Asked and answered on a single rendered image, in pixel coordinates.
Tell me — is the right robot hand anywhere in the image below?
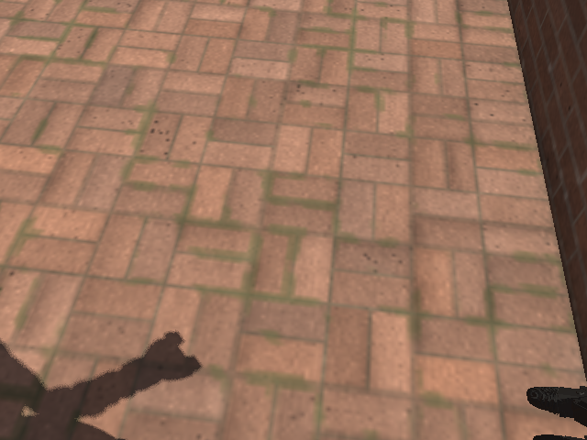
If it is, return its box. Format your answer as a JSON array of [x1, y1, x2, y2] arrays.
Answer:
[[526, 386, 587, 440]]

